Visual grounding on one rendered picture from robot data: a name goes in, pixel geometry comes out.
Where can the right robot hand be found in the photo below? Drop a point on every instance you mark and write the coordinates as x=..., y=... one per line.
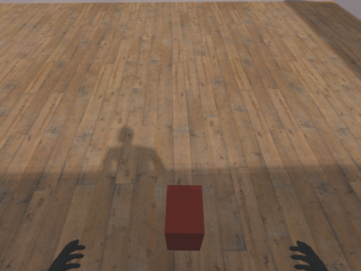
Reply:
x=315, y=264

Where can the left robot hand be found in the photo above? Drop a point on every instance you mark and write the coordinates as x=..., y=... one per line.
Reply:
x=59, y=263

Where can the carton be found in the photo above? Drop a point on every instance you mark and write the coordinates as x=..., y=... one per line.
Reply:
x=184, y=219

